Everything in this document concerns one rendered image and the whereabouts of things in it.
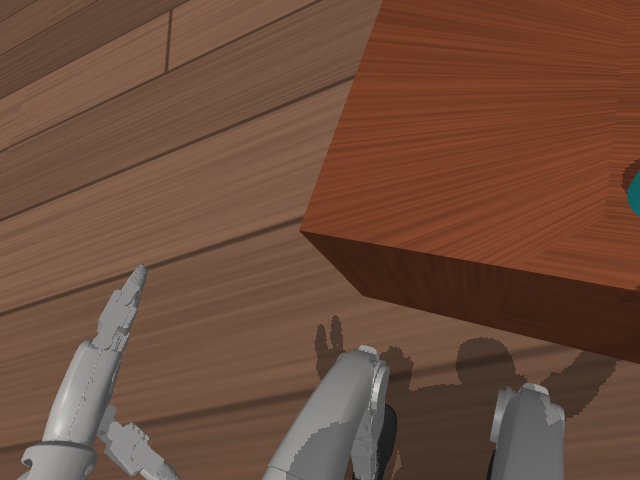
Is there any left robot foot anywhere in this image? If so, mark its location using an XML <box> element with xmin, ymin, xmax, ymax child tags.
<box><xmin>352</xmin><ymin>404</ymin><xmax>397</xmax><ymax>480</ymax></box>

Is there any left robot hand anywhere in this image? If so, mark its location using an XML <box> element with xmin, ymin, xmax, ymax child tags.
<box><xmin>42</xmin><ymin>264</ymin><xmax>181</xmax><ymax>480</ymax></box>

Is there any left robot arm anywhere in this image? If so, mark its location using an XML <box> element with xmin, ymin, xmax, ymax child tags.
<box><xmin>17</xmin><ymin>441</ymin><xmax>98</xmax><ymax>480</ymax></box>

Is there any can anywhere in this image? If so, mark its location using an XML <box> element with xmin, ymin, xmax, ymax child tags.
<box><xmin>627</xmin><ymin>170</ymin><xmax>640</xmax><ymax>217</ymax></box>

